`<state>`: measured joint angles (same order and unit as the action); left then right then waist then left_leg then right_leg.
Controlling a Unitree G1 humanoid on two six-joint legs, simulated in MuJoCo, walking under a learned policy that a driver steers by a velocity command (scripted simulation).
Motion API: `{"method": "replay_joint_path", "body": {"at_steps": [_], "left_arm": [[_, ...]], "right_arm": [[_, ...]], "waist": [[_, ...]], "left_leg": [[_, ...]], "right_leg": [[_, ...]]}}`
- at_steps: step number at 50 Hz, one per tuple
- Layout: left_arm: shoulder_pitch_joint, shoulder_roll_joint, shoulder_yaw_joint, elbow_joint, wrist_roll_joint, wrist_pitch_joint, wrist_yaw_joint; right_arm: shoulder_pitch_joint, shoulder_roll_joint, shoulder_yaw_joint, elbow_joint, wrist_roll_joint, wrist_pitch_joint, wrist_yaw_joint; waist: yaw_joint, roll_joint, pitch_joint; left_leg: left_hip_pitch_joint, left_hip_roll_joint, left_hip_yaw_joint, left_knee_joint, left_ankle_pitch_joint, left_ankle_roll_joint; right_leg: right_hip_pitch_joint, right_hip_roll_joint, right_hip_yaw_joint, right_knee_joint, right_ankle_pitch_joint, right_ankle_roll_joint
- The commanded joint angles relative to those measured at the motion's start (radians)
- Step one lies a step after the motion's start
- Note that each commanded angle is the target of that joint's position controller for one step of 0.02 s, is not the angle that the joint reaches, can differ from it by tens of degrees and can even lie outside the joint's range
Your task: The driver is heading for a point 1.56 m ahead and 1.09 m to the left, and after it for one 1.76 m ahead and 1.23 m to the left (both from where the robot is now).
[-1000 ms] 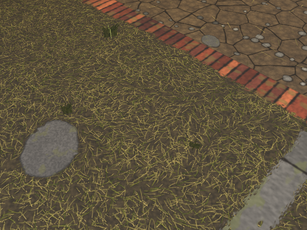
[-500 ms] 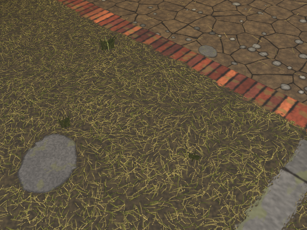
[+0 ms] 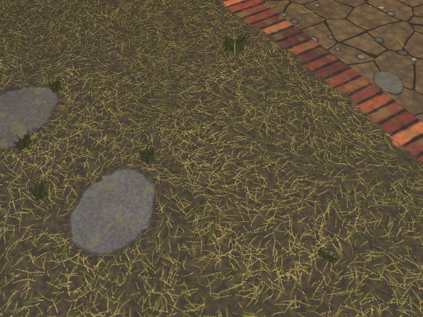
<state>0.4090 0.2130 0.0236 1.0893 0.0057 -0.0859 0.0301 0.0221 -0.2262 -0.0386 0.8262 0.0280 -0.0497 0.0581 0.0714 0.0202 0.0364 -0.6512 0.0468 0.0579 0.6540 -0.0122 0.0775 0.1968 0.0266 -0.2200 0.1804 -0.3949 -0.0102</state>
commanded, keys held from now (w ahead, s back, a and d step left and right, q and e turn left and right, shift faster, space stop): w+q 1.00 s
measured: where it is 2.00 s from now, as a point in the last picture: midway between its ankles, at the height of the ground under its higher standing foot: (113, 191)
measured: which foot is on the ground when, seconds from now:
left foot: up 0.00-0.06, down 0.08-0.56, up 0.58-1.00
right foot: down 0.00-0.08, up 0.10-0.54, down 0.56-1.00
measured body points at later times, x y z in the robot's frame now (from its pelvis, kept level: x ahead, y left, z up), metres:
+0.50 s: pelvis +0.30 +0.02 +0.01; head +0.32 +0.04 +0.46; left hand +0.46 +0.31 -0.07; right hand +0.40 -0.25 -0.10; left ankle +0.19 +0.09 -0.72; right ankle +0.50 -0.08 -0.70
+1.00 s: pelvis +0.54 +0.11 +0.01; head +0.57 +0.14 +0.46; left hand +0.38 +0.36 -0.12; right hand +0.87 +0.06 -0.06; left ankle +0.60 +0.31 -0.69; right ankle +0.50 -0.07 -0.72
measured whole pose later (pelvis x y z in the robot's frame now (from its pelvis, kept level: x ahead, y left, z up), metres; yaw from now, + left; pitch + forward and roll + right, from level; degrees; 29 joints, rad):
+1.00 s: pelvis +0.54 +0.11 +0.01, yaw +36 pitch +2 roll -3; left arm 0.33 0.31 0.08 0.87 -0.02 -0.08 0.00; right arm 0.07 -0.27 -0.06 0.61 0.02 -0.02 0.05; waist 0.10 0.03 0.04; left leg -0.64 0.08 0.01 0.67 -0.07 0.05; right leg 0.07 -0.02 -0.22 0.25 -0.34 0.04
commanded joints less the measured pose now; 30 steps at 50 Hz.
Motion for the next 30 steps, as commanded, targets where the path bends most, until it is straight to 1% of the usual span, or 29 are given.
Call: {"method": "replay_joint_path", "body": {"at_steps": [1, 2, 3, 4, 5, 6, 7, 8, 9, 10, 11, 12, 14, 15, 16, 18, 19, 21, 22, 24, 25, 26, 27, 28, 29, 30], "left_arm": [[-0.004, 0.211, 0.042, -0.053, -0.005, 0.014, 0.017], [-0.025, 0.226, 0.048, -0.069, 0.0, 0.025, 0.021], [-0.051, 0.233, 0.05, -0.087, -0.001, 0.031, 0.021], [-0.054, 0.225, 0.045, -0.11, 0.003, 0.022, 0.016], [0.026, 0.062, 0.003, -0.162, 0.013, -0.015, -0.012], [-0.062, 0.132, 0.015, -0.197, -0.024, -0.072, -0.036], [-0.163, 0.187, 0.031, -0.241, -0.062, -0.093, -0.04], [-0.182, 0.18, 0.031, -0.25, -0.055, -0.098, -0.032], [-0.171, 0.188, 0.043, -0.238, -0.034, -0.086, -0.02], [-0.142, 0.188, 0.049, -0.236, -0.021, -0.069, -0.017], [-0.13, 0.182, 0.052, -0.245, -0.011, -0.054, -0.016], [-0.137, 0.166, 0.051, -0.258, 0.0, -0.042, -0.015], [-0.215, 0.149, 0.046, -0.298, 0.016, -0.029, -0.008], [-0.266, 0.144, 0.044, -0.318, 0.018, -0.027, -0.005], [-0.314, 0.136, 0.04, -0.333, 0.017, -0.027, -0.005], [-0.394, 0.116, 0.031, -0.359, 0.011, -0.032, -0.01], [-0.425, 0.115, 0.029, -0.372, 0.004, -0.034, -0.014], [-0.465, 0.132, 0.031, -0.395, -0.008, -0.039, -0.021], [-0.477, 0.146, 0.034, -0.405, -0.011, -0.042, -0.026], [-0.48, 0.175, 0.043, -0.416, -0.014, -0.054, -0.037], [-0.462, 0.187, 0.048, -0.416, -0.016, -0.06, -0.04], [-0.405, 0.198, 0.055, -0.403, -0.017, -0.066, -0.041], [-0.299, 0.229, 0.071, -0.38, -0.009, -0.072, -0.036], [-0.134, 0.286, 0.087, -0.364, 0.008, -0.074, -0.027], [-0.034, 0.36, 0.108, -0.326, 0.014, -0.055, -0.028], [-0.052, 0.262, 0.089, -0.339, -0.007, -0.047, -0.034]], "right_arm": [[-0.047, -0.088, -0.027, -0.101, 0.001, -0.012, 0.021], [0.055, -0.126, -0.048, -0.082, 0.003, -0.007, 0.023], [0.209, -0.183, -0.079, -0.046, 0.005, -0.003, 0.016], [0.352, -0.247, -0.11, -0.017, 0.004, 0.011, -0.007], [0.322, -0.322, -0.12, -0.05, 0.002, 0.014, -0.024], [0.35, -0.254, -0.096, -0.038, -0.016, 0.005, -0.027], [0.311, -0.197, -0.083, -0.037, -0.025, -0.012, -0.031], [0.227, -0.163, -0.073, -0.048, -0.02, -0.031, -0.023], [0.162, -0.133, -0.062, -0.064, -0.018, -0.041, -0.02], [0.127, -0.128, -0.057, -0.079, -0.024, -0.043, -0.022], [0.122, -0.134, -0.057, -0.083, -0.023, -0.042, -0.025], [0.133, -0.144, -0.058, -0.081, -0.016, -0.042, -0.031], [0.172, -0.18, -0.067, -0.078, -0.016, -0.041, -0.048], [0.194, -0.195, -0.072, -0.077, -0.016, -0.039, -0.055], [0.214, -0.202, -0.075, -0.076, -0.014, -0.035, -0.061], [0.252, -0.206, -0.077, -0.071, -0.008, -0.027, -0.066], [0.274, -0.207, -0.077, -0.065, -0.006, -0.024, -0.067], [0.309, -0.202, -0.076, -0.054, -0.001, -0.018, -0.067], [0.321, -0.194, -0.074, -0.051, 0.002, -0.015, -0.069], [0.332, -0.19, -0.073, -0.053, -0.001, -0.007, -0.074], [0.33, -0.195, -0.074, -0.057, -0.005, -0.003, -0.077], [0.318, -0.189, -0.072, -0.064, -0.007, 0.0, -0.079], [0.308, -0.16, -0.061, -0.075, -0.011, -0.001, -0.077], [0.304, -0.1, -0.038, -0.098, -0.024, -0.006, -0.072], [0.451, -0.043, -0.019, -0.125, 0.006, -0.017, -0.067], [0.446, -0.156, -0.036, -0.106, 0.022, -0.017, -0.072]], "waist": [[-0.089, -0.126, 0.025], [-0.149, -0.148, -0.041], [-0.23, -0.138, -0.124], [-0.288, -0.052, -0.2], [-0.161, 0.235, -0.308], [-0.212, 0.137, -0.399], [-0.201, 0.092, -0.245], [-0.134, -0.037, -0.125], [-0.091, -0.072, -0.092], [-0.056, -0.062, -0.065], [-0.037, -0.05, -0.054], [-0.03, -0.039, -0.041], [-0.044, -0.017, -0.019], [-0.062, -0.006, -0.009], [-0.081, 0.004, -0.004], [-0.118, 0.028, -0.007], [-0.135, 0.038, -0.014], [-0.151, 0.057, -0.027], [-0.152, 0.062, -0.032], [-0.142, 0.075, -0.046], [-0.126, 0.093, -0.05], [-0.091, 0.111, -0.064], [-0.038, 0.106, -0.128], [0.032, 0.015, -0.271], [-0.027, -0.325, -0.403], [-0.007, -0.256, -0.347]], "left_leg": [[0.119, -0.077, 0.083, -0.002, -0.093, 0.057], [0.241, -0.107, 0.09, 0.005, -0.131, 0.081], [0.46, -0.134, 0.071, -0.05, -0.104, 0.118], [0.742, -0.043, -0.119, -0.107, -0.173, 0.163], [1.071, 0.258, -0.743, -0.23, -0.276, 0.383], [1.089, 0.298, -0.932, -0.386, -0.383, 0.405], [0.976, 0.257, -0.766, -0.401, -0.346, 0.334], [0.783, 0.205, -0.624, -0.416, -0.216, 0.29], [0.654, 0.159, -0.521, -0.422, -0.121, 0.251], [0.546, 0.125, -0.46, -0.438, -0.059, 0.241], [0.482, 0.111, -0.438, -0.452, -0.035, 0.239], [0.428, 0.103, -0.409, -0.463, 0.0, 0.242], [0.354, 0.078, -0.355, -0.478, 0.028, 0.239], [0.338, 0.06, -0.338, -0.477, 0.018, 0.226], [0.327, 0.038, -0.319, -0.468, -0.005, 0.205], [0.314, 0.007, -0.297, -0.444, -0.049, 0.163], [0.319, 0.008, -0.305, -0.436, -0.067, 0.15], [0.367, 0.027, -0.349, -0.401, -0.099, 0.138], [0.411, 0.04, -0.379, -0.368, -0.11, 0.135], [0.494, 0.068, -0.447, -0.298, -0.113, 0.127], [0.516, 0.08, -0.475, -0.264, -0.092, 0.121], [0.518, 0.072, -0.486, -0.222, -0.06, 0.109], [0.487, 0.026, -0.458, -0.111, -0.012, 0.079], [0.367, -0.035, -0.371, 0.161, -0.107, 0.04], [0.004, -0.172, -0.231, 0.476, -0.559, -0.03], [-0.134, -0.081, -0.249, 0.62, -0.567, -0.04]], "right_leg": [[-0.057, -0.302, 0.006, 0.174, 1.214, -0.083], [-0.066, -0.306, 0.004, 0.321, 1.317, -0.078], [-0.147, -0.286, 0.003, 0.525, 1.281, -0.064], [-0.379, -0.231, 0.008, 0.816, 0.967, -0.03], [-0.827, 0.022, 0.086, 1.27, -0.071, 0.038], [-0.946, 0.02, 0.342, 1.377, -0.129, 0.005], [-1.009, -0.043, 0.35, 1.324, -0.053, -0.03], [-0.969, -0.091, 0.341, 1.203, 0.022, -0.034], [-0.893, -0.127, 0.335, 1.1, 0.052, -0.026], [-0.819, -0.145, 0.337, 1.056, 0.068, -0.012], [-0.782, -0.153, 0.332, 1.005, 0.073, 0.004], [-0.768, -0.157, 0.314, 0.951, 0.081, 0.024], [-0.775, -0.149, 0.286, 0.816, 0.171, 0.062], [-0.781, -0.137, 0.277, 0.731, 0.241, 0.073], [-0.771, -0.122, 0.274, 0.637, 0.321, 0.077], [-0.716, -0.081, 0.265, 0.467, 0.455, 0.076], [-0.691, -0.063, 0.259, 0.417, 0.497, 0.076], [-0.675, -0.048, 0.276, 0.365, 0.512, 0.071], [-0.681, -0.044, 0.29, 0.338, 0.49, 0.065], [-0.669, -0.035, 0.306, 0.293, 0.41, 0.046], [-0.642, -0.032, 0.305, 0.283, 0.357, 0.031], [-0.568, -0.03, 0.293, 0.253, 0.334, 0.008], [-0.403, -0.055, 0.299, 0.233, 0.332, -0.03], [-0.139, -0.221, 0.449, 0.261, 0.278, -0.1], [0.198, -0.453, 0.91, 0.185, 0.075, -0.272], [0.176, -0.468, 1.008, 0.134, -0.144, -0.257]]}}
